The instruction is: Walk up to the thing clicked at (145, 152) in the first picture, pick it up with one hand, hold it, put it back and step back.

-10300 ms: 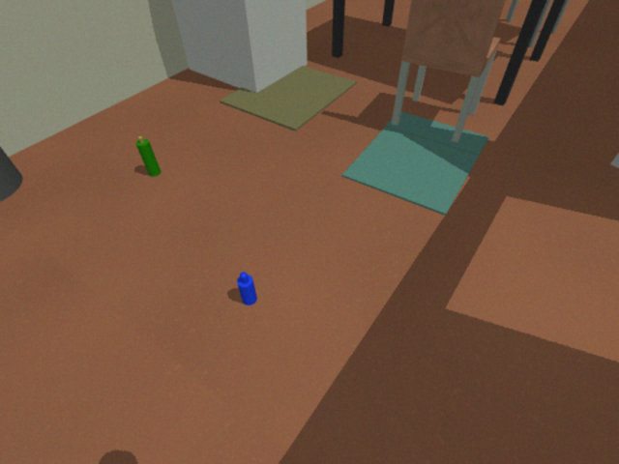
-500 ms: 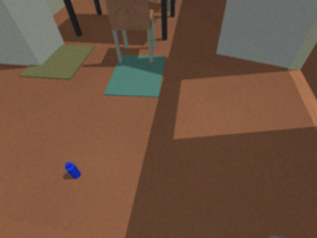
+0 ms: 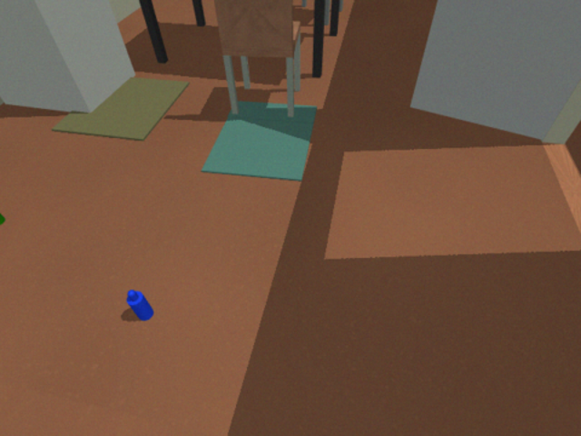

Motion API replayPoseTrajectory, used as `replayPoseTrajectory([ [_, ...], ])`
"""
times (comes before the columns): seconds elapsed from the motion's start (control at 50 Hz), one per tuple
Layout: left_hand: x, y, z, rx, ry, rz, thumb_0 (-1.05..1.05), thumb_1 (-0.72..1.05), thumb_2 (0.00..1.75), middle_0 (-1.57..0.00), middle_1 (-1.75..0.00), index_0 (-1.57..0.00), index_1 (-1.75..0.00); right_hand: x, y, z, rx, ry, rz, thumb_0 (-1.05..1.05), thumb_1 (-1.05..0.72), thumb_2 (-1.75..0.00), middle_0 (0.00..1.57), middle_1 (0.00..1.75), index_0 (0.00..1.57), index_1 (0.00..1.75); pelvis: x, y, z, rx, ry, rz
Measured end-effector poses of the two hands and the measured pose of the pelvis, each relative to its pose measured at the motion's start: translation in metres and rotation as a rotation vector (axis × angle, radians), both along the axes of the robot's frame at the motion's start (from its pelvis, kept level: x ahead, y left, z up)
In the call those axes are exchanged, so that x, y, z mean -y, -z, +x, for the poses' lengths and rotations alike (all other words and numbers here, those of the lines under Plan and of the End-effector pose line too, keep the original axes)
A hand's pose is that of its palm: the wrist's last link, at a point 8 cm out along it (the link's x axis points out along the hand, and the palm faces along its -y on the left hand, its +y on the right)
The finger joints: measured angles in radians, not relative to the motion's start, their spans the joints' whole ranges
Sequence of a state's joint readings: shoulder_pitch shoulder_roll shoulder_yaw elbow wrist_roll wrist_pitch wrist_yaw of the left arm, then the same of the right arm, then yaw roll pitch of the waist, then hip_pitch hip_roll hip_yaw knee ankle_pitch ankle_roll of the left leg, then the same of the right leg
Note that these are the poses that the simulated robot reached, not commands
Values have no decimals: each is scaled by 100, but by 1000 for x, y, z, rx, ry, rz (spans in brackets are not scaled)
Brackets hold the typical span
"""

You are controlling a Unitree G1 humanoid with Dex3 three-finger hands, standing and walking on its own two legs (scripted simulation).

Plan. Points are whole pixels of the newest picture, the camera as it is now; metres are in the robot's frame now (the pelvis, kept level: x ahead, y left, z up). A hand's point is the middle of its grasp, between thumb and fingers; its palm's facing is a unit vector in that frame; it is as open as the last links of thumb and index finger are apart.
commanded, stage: stand
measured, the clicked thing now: out of the picture +1.24 +1.44 -0.67
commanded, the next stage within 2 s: none
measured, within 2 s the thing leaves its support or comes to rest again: neither
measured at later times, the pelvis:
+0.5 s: pelvis +0.02 +0.00 +0.00, yaw +1 degrees
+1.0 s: pelvis +0.02 +0.00 +0.00, yaw +1 degrees
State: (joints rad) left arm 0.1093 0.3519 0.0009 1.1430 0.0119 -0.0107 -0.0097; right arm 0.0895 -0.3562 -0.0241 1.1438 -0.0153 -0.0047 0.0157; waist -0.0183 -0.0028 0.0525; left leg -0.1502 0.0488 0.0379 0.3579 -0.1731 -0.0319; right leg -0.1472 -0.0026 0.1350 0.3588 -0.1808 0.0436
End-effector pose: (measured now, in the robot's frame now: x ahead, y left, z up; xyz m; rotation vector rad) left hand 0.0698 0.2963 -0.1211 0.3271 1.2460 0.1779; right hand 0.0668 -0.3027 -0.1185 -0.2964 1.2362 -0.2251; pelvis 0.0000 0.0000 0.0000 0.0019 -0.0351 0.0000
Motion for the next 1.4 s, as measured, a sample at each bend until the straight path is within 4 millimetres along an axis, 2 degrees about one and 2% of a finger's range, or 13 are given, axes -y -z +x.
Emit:
replayPoseTrajectory([
  [0.12,-2,0,-9,-22,-17,7,1,91,90,-21,-30,-21,-30,-2,1,8,0,-16,6,1,-90,-90,21,30,21,30,0,0,3,-4,-7,-1],
  [0.24,-3,-1,-8,-22,-25,8,1,91,90,-21,-30,-21,-30,-4,2,15,3,-26,10,1,-90,-90,21,30,21,30,0,0,7,-7,-10,-2],
  [0.64,-3,-1,26,24,-16,1,1,91,90,-21,-30,-21,-30,-5,-2,34,7,-34,-7,1,-90,-90,21,30,21,30,-2,-1,23,-12,-21,-3],
  [0.76,-4,-2,31,38,-16,0,1,91,90,-21,-30,-21,-30,-6,-3,38,19,-37,-9,1,-90,-90,21,30,21,30,-3,-1,24,-7,-22,-3],
  [1.4,-7,-1,10,16,-27,3,1,91,90,-21,-30,-21,-30,-8,-3,30,14,-39,-6,1,-90,-90,21,30,21,30,-4,-1,18,2,-26,-3],
])
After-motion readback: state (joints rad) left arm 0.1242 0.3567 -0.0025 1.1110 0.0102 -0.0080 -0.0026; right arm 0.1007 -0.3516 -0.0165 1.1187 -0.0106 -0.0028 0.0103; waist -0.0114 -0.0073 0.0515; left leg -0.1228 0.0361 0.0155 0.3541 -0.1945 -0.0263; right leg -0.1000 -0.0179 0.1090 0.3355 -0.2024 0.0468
